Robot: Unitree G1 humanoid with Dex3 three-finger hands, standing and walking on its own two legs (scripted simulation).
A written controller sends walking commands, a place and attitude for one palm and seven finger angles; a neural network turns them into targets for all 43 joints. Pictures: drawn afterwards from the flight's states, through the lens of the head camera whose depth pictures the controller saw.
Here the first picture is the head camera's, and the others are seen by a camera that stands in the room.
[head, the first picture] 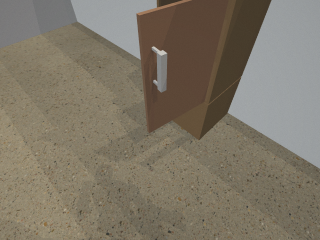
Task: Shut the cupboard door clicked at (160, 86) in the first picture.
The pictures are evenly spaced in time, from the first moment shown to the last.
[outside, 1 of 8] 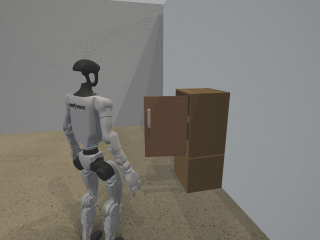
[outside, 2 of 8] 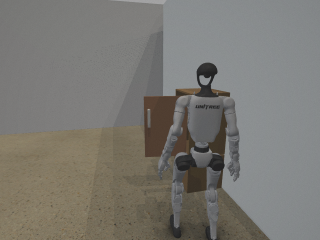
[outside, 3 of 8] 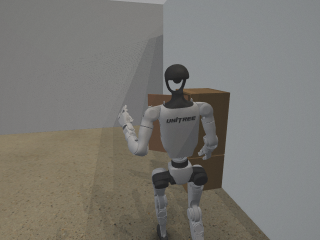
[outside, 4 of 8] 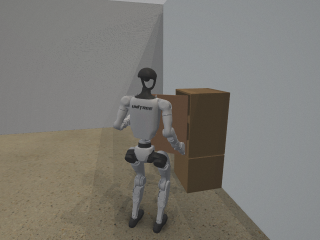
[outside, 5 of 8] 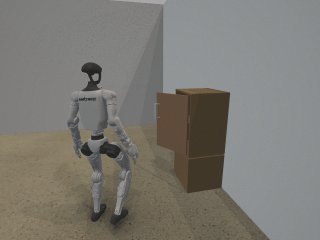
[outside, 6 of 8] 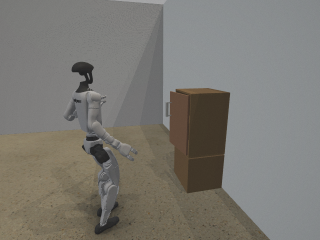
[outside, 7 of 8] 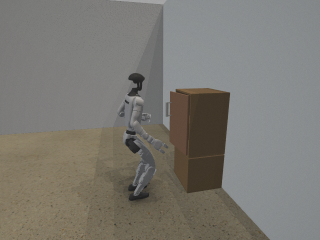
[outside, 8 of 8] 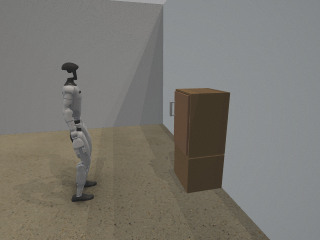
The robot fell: no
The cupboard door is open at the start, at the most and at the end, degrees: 81 81 0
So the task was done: yes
